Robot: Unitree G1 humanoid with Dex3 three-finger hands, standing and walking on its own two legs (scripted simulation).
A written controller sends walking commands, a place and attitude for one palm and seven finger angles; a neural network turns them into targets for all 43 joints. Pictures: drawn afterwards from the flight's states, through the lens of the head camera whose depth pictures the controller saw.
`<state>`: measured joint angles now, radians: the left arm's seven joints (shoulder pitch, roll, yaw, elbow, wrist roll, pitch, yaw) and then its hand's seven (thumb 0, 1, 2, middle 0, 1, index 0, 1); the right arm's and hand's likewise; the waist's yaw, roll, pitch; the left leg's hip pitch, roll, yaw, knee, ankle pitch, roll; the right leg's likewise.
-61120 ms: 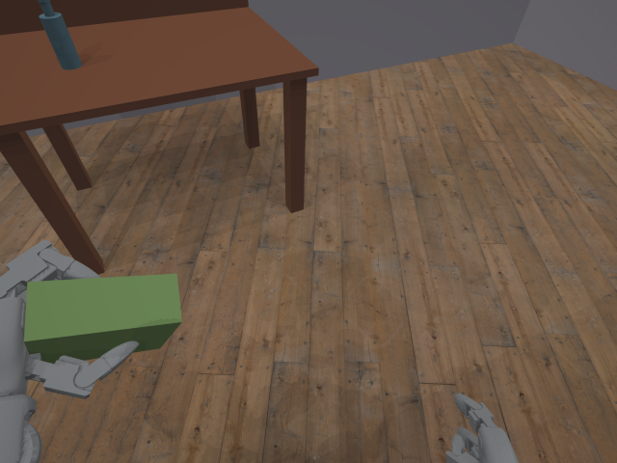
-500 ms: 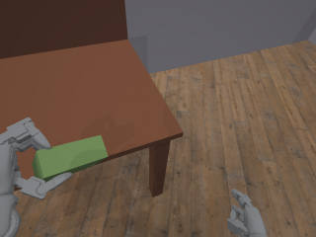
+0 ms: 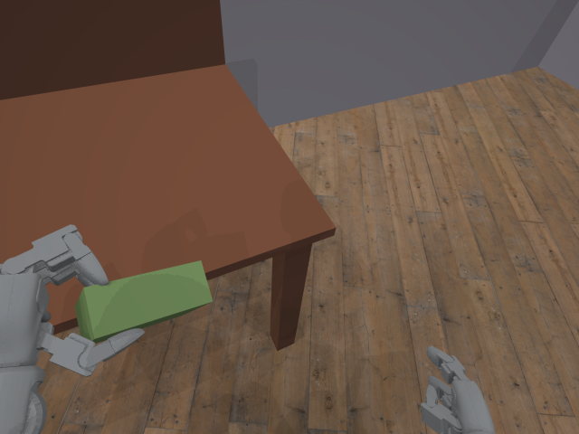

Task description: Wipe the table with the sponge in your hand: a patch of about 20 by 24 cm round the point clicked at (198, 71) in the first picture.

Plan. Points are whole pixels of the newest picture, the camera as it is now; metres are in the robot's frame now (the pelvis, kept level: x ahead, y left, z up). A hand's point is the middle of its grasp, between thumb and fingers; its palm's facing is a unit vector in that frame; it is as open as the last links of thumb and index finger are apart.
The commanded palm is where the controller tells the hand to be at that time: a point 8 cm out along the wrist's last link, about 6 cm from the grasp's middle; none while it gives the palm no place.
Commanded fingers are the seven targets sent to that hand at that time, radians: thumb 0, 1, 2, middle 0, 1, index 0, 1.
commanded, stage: come to a stop and stand still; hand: left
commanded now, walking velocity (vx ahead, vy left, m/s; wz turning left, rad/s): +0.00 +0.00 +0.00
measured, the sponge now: (158, 299) +0.25 +0.18 +0.09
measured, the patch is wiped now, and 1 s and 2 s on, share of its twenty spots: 0.95 0.95 0.95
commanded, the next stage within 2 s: look again from close up in 0.48 s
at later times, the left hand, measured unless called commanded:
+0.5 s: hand (4, 339) +0.17 +0.28 +0.14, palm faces +0.42 -0.83 -0.38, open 8.9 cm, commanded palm +0.11 +0.31 +0.18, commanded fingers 0.00 0.10 1.30 -1.20 -1.60 -1.20 -1.60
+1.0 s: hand (48, 295) +0.21 +0.26 +0.15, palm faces +0.41 -0.82 -0.40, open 8.9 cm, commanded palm +0.15 +0.29 +0.18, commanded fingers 0.00 0.10 1.30 -1.20 -1.60 -1.20 -1.60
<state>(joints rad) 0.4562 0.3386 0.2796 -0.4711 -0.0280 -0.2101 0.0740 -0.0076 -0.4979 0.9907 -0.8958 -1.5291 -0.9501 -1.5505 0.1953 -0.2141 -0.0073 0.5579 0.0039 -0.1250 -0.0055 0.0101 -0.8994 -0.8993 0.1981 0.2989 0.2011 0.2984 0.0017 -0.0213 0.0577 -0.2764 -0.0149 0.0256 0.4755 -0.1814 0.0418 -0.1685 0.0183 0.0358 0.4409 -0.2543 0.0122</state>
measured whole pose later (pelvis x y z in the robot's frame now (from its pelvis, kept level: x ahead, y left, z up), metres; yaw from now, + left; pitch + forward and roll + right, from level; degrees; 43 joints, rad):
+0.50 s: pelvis -0.03 +0.02 +0.00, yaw +3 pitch -2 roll -2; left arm 0.39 0.36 0.32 -0.39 0.01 -0.21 0.08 -0.01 -0.51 0.99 -0.91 -1.53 -0.97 -1.55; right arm 0.21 -0.17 0.04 0.59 -0.02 -0.15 -0.03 0.01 -0.90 -0.90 0.20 0.30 0.20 0.30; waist 0.04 -0.02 0.04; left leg -0.28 -0.04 0.00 0.39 -0.09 0.05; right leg -0.15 0.02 0.05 0.35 -0.19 0.02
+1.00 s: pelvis +0.01 +0.00 +0.01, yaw +4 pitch +0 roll -1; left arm 0.42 0.36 0.33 -0.42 -0.02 -0.19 0.08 -0.01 -0.51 0.99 -0.91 -1.53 -0.96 -1.55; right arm 0.19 -0.20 0.02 0.57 0.00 -0.11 -0.04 0.01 -0.90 -0.90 0.20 0.30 0.20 0.30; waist 0.02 -0.01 0.03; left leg -0.25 -0.03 -0.02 0.38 -0.13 0.04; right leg -0.10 0.04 0.05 0.32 -0.22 -0.01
